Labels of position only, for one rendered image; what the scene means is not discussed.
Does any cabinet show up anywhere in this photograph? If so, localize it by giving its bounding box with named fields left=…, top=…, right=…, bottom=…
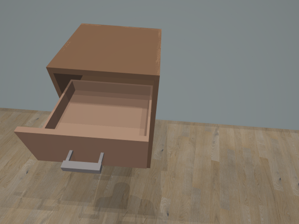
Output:
left=46, top=23, right=162, bottom=168

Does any drawer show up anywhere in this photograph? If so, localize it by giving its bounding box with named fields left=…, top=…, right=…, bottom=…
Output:
left=14, top=79, right=153, bottom=168

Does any handle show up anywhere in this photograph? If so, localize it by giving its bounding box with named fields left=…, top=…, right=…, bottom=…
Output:
left=61, top=150, right=104, bottom=174

